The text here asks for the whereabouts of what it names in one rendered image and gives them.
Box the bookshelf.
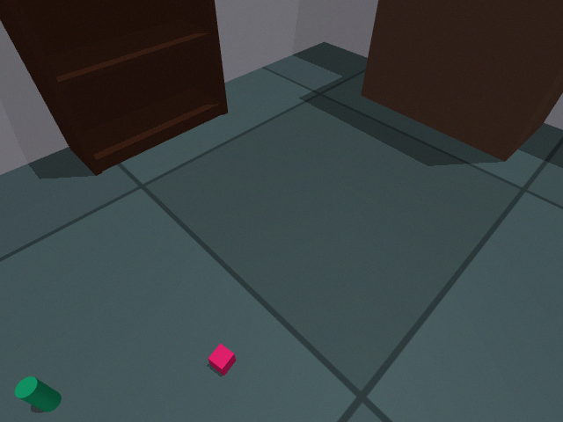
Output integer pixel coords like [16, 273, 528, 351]
[0, 0, 228, 176]

